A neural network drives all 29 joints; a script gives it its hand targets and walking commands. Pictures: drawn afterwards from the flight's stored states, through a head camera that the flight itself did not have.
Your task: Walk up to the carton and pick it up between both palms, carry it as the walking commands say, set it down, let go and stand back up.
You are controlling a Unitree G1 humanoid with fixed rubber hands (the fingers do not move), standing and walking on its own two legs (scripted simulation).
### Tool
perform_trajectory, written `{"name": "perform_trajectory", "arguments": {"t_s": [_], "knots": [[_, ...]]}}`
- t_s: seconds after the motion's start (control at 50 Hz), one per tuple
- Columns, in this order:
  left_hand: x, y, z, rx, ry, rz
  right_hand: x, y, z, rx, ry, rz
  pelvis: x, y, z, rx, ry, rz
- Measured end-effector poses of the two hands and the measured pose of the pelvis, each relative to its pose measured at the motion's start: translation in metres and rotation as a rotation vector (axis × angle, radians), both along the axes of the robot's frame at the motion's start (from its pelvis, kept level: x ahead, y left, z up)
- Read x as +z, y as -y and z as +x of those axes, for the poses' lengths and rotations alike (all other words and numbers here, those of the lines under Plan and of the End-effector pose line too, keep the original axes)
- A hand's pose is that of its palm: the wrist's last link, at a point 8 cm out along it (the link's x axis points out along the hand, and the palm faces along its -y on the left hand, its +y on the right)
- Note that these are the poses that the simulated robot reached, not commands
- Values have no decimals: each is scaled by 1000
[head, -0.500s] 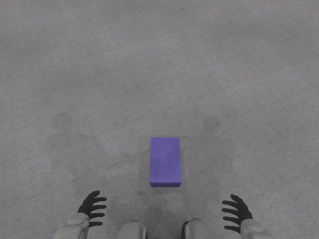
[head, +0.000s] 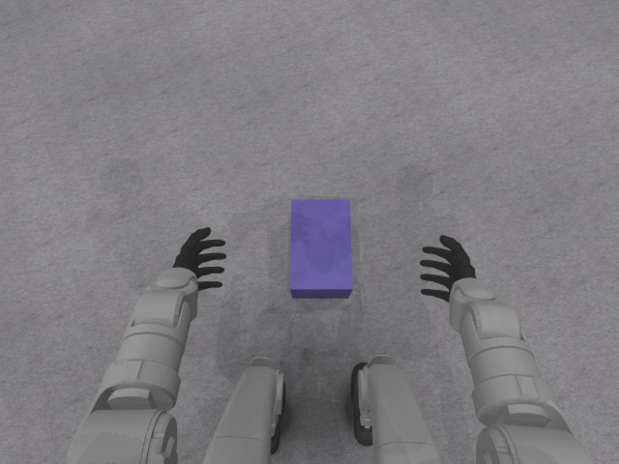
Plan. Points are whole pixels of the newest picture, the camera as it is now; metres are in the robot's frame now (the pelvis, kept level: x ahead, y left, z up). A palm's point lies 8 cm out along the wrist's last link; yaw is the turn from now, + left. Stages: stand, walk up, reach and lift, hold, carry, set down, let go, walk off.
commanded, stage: reach and lift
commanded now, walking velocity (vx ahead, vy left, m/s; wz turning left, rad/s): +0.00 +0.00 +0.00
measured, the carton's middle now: (320, 250) +0.54 +0.00 -0.62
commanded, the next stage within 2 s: none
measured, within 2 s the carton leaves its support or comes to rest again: neither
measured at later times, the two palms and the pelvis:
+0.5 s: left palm (221, 198) +0.47 +0.17 -0.13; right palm (431, 199) +0.48 -0.17 -0.13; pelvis +0.01 -0.01 -0.02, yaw +1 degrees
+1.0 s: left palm (232, 184) +0.52 +0.16 -0.17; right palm (414, 181) +0.53 -0.15 -0.17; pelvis +0.01 +0.00 -0.04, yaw +1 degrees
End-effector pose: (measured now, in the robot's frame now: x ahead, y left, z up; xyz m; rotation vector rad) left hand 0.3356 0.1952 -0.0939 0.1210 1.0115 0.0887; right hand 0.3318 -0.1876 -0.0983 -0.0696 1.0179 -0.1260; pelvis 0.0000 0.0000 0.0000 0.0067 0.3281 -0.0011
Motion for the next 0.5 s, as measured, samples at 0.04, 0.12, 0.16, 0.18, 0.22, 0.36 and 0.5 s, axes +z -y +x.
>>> {"name": "perform_trajectory", "arguments": {"t_s": [0.04, 0.12, 0.16, 0.18, 0.22, 0.36, 0.5], "knots": [[-3, 4, 11, 3, 20, -3, -3, -3, 12, 2, 18, -4, -2, 1, -1, 4, -27, 0], [-8, 11, 32, 15, 71, -8, -9, -9, 34, 8, 61, -15, -6, 2, -1, 10, -85, -3], [-11, 14, 44, 25, 99, -11, -11, -12, 46, 10, 88, -19, -8, 3, -1, 13, -116, -4], [-12, 16, 50, 30, 114, -12, -12, -13, 52, 10, 103, -21, -9, 3, -1, 13, -130, -5], [-15, 19, 62, 39, 142, -14, -14, -16, 64, 12, 132, -26, -12, 4, -1, 14, -158, -5], [-21, 25, 103, 56, 229, -7, -19, -20, 108, 15, 224, -38, -17, 5, 1, 12, -240, 0], [-31, 27, 137, 54, 296, -3, -28, -20, 147, 11, 297, -28, -20, 6, 5, 10, -323, 6]]}}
